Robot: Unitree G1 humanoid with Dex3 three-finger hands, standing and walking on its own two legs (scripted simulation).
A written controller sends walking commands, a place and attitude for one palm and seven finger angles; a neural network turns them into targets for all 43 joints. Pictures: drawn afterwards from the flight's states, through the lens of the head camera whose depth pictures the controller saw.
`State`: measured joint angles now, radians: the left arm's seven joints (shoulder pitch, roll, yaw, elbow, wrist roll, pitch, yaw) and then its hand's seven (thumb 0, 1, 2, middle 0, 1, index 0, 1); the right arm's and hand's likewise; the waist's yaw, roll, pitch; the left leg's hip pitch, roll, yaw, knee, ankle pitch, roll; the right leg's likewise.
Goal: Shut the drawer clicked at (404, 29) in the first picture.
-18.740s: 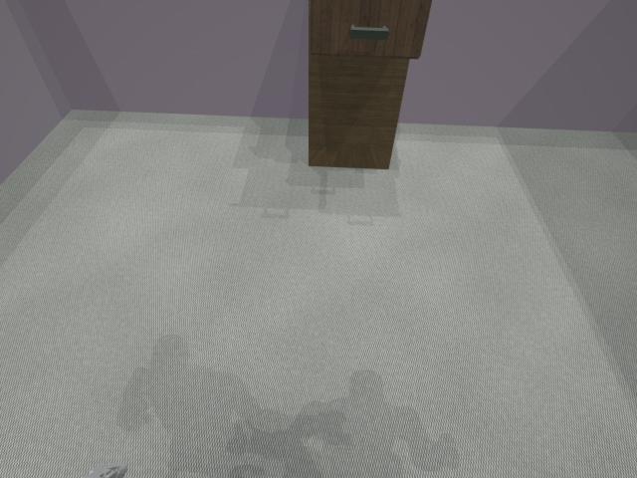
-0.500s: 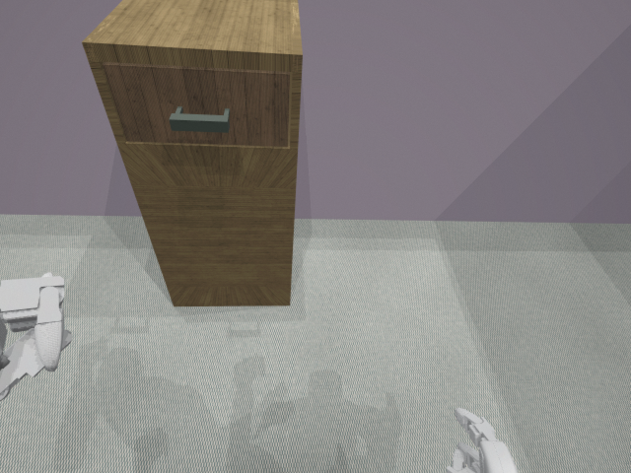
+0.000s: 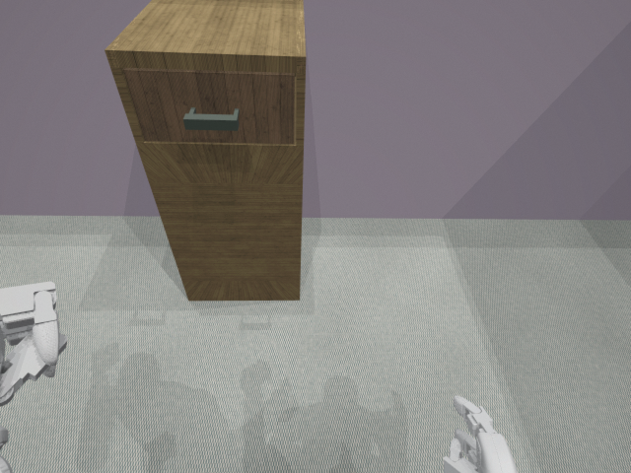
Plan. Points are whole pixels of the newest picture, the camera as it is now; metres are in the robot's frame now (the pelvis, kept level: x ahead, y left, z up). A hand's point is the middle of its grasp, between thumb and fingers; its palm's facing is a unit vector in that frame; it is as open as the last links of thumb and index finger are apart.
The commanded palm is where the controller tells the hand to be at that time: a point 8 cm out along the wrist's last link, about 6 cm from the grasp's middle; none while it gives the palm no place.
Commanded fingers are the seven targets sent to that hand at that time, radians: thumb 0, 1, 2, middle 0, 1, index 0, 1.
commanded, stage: stop stepping back and stand still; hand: left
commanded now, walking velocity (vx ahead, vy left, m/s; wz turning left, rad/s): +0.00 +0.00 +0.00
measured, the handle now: (213, 117) +0.85 +0.26 +0.03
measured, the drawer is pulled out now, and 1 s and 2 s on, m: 0.00 0.00 0.00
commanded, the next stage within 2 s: let the arm hang, fingers relaxed in 0.14 s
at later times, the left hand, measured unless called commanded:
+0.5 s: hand out of the picture +0.08 +0.19 -0.17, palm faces -0.02 -0.98 -0.20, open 3.0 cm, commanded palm none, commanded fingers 0.00 0.90 0.90 -0.84 -0.99 -0.84 -0.99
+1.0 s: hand out of the picture -0.07 +0.18 -0.17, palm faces +0.06 -0.97 -0.24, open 6.9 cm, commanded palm none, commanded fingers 0.00 0.90 0.90 -0.20 -0.30 -0.20 -0.30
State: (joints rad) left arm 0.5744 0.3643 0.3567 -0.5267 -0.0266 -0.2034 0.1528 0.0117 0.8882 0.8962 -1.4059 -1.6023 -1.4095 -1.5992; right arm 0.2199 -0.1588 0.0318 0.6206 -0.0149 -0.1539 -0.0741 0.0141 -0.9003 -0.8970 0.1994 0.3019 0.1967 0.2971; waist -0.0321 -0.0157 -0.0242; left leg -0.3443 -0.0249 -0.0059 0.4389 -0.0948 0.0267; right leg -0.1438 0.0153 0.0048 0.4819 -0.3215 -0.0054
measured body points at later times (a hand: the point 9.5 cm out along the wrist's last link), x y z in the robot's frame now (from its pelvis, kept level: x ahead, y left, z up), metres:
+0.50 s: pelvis -0.01 +0.00 -0.01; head -0.01 +0.02 +0.44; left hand +0.08 +0.24 -0.15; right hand +0.08 -0.27 -0.13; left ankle +0.07 +0.10 -0.74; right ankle -0.04 -0.12 -0.74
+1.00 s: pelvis -0.01 -0.01 +0.00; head +0.00 -0.02 +0.45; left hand -0.08 +0.23 -0.15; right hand -0.01 -0.23 -0.16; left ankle +0.07 +0.10 -0.74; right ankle -0.04 -0.12 -0.74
